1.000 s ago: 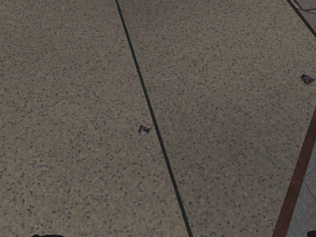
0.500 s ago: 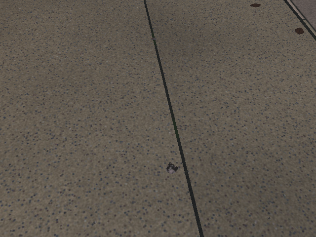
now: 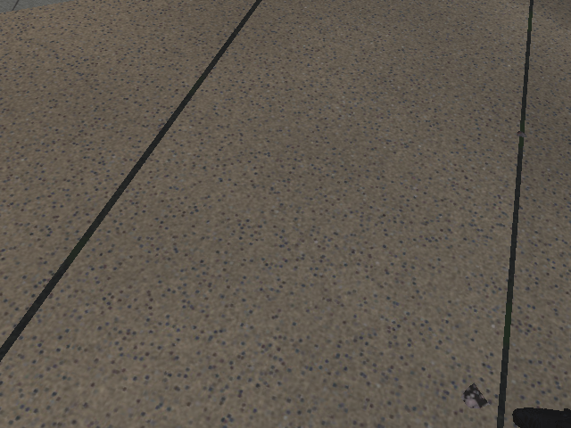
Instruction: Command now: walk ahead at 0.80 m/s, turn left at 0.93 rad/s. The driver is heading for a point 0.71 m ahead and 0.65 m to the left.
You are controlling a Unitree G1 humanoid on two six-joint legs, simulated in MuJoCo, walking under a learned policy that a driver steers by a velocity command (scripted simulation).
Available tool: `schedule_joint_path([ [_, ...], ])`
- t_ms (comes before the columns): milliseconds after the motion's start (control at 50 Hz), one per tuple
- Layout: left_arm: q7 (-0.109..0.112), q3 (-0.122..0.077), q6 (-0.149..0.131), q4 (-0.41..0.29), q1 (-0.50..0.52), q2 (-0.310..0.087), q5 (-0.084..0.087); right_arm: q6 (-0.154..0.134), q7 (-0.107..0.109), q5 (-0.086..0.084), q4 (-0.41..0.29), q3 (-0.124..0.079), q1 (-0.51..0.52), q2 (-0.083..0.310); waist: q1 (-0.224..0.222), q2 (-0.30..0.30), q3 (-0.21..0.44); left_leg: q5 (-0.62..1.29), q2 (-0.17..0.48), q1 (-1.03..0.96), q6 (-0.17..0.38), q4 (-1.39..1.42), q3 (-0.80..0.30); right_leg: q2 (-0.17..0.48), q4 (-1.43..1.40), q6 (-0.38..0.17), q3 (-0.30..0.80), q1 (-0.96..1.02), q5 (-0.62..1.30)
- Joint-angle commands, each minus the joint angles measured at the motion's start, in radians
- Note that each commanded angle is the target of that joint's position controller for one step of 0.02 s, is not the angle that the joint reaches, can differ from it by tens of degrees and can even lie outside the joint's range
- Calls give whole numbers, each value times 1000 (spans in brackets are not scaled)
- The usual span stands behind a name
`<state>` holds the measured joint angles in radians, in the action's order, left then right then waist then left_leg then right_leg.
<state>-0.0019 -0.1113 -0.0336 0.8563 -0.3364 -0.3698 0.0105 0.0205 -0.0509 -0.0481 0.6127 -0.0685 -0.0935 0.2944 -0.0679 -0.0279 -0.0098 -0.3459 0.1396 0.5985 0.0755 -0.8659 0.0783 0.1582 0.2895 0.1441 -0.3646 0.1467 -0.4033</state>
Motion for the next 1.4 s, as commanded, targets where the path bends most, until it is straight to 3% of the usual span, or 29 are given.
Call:
schedule_joint_path([
  [20,-11,-31,-5,-94,183,-171,15,-11,12,-20,32,-77,-296,170,275,-46,81,32,-186,-494,85,87,183,122,340,-191,-6,-252,859],
  [40,-2,-6,-14,-128,212,-103,-7,-8,25,-19,133,-127,-558,274,382,123,117,52,-212,-862,141,144,62,72,783,-134,35,-592,547],
  [60,-2,50,-48,-211,173,84,-26,-21,27,-8,110,-129,-465,400,199,492,122,-387,0,-942,282,419,-579,-105,1168,-85,181,-996,-210],
  [80,4,37,-96,-267,288,-40,20,-64,11,7,26,-94,-393,313,226,295,211,-600,134,-896,332,664,-961,-140,1251,-112,434,-1091,-154],
  [100,7,24,-123,-295,385,-101,60,-92,2,16,34,-71,-385,248,229,156,89,-511,183,-851,303,720,-938,-122,1241,-143,427,-1185,-52],
  [140,11,37,-145,-246,289,-51,6,-107,5,26,41,-47,-309,190,120,66,30,-311,127,-628,256,651,-756,-48,1071,-173,469,-1050,80],
  [180,-7,27,-120,-214,207,-63,-4,-109,17,43,4,-26,-207,138,42,109,-19,-212,35,-460,231,655,-593,-23,941,-155,486,-917,189],
  [260,-15,38,-96,-279,401,-15,-29,-115,61,25,42,-14,-299,102,85,58,-106,219,-78,-357,191,689,-390,-116,574,-92,392,-842,414],
  [360,-43,50,-114,-376,604,50,2,-99,80,13,130,-13,-428,88,164,116,-112,326,-80,-379,127,684,-410,-207,248,-101,360,-728,569],
  [460,-33,-4,-125,-399,494,-51,27,-78,99,22,168,-35,-401,116,72,208,12,898,-52,-576,68,474,-458,-244,174,-151,363,-468,462],
  [500,11,-27,-91,-321,8,-108,46,-70,78,72,106,-37,-236,151,-193,261,318,961,-82,-365,36,-12,-461,-93,335,-200,456,131,303],
  [520,6,-27,-92,-272,-107,-150,-6,-75,68,56,85,8,-432,-49,-48,-191,546,19,-239,25,-15,-468,-398,210,279,-354,939,583,-70],
  [540,-17,-17,-104,-270,-96,-92,-3,-78,68,-9,79,27,-461,24,-51,-435,639,-150,-196,136,-21,-625,-361,286,80,-389,1295,605,-385],
  [560,-4,-4,-91,-289,-19,0,-3,-75,69,-27,73,2,-325,110,-87,-323,424,-62,-127,206,-21,-626,-299,218,41,-341,1117,448,-410],
  [600,7,2,-66,-239,49,6,-37,-79,62,29,21,-6,-105,127,-63,11,108,-43,-81,138,-29,-550,-228,144,10,-310,789,47,208],
  [640,9,12,-74,-207,113,30,-48,-56,57,18,-1,-14,-121,94,30,9,18,-110,-22,42,-38,-503,-218,135,19,-332,613,-177,683],
  [700,7,16,-81,-178,249,23,4,-26,55,5,-51,10,-109,13,104,-36,-86,-71,32,36,-59,-255,-169,153,-74,-323,446,-368,784],
  [780,18,-17,-72,-170,308,-90,32,-23,12,33,-23,-9,-132,70,118,-44,4,372,-65,-208,-46,104,-58,38,-41,-243,202,-347,777],
  [860,17,-30,-52,-184,304,-147,60,-6,2,31,12,-85,-298,220,239,-27,118,359,-189,-535,49,219,11,34,348,-190,162,-325,944],
  [880,12,-16,-44,-193,288,-102,40,-5,14,22,40,-112,-393,258,278,57,134,408,-195,-726,83,248,-48,-10,588,-152,179,-481,599],
  [900,0,22,-34,-198,230,25,-25,-5,37,14,17,-110,-319,315,178,362,70,790,-93,-752,150,294,-281,-161,948,-101,179,-660,-230],
  [920,-11,39,-36,-215,70,12,-28,-32,26,64,-93,-84,-197,350,53,395,265,980,124,-843,360,348,-765,-235,1192,-76,393,-805,-368],
  [940,-14,25,-43,-230,72,-98,2,-46,9,71,-131,-91,-154,328,85,248,394,574,187,-874,416,506,-926,-218,1225,-91,509,-855,-235],
  [980,9,19,-37,-233,201,-122,-3,-56,9,23,-133,-80,-78,264,64,18,197,248,71,-645,283,531,-804,-157,1042,-105,529,-847,-75],
  [1060,16,28,-10,-224,245,-81,-33,-35,54,38,-127,-71,-49,230,33,29,147,680,-38,-413,221,475,-578,-165,806,-77,514,-675,-36],
  [1160,15,46,12,-219,280,-22,-21,5,101,32,-117,-60,-67,197,57,41,198,716,-72,-407,167,420,-538,-185,658,-32,502,-675,118],
  [1340,2,40,-8,-245,312,-23,-17,20,84,45,-93,-18,-70,119,84,174,113,535,-85,-398,112,343,-599,-171,293,-96,458,-488,194],
  [1380,0,35,-16,-245,286,-50,-40,13,77,53,-77,-1,-120,67,85,55,113,190,-179,-312,16,233,-521,-36,112,-164,564,-288,588],
  [1400,6,30,-6,-261,298,-100,-59,8,78,57,-53,-5,-231,83,138,-163,104,-253,-315,-201,-60,56,-385,141,123,-309,738,-220,882],
])
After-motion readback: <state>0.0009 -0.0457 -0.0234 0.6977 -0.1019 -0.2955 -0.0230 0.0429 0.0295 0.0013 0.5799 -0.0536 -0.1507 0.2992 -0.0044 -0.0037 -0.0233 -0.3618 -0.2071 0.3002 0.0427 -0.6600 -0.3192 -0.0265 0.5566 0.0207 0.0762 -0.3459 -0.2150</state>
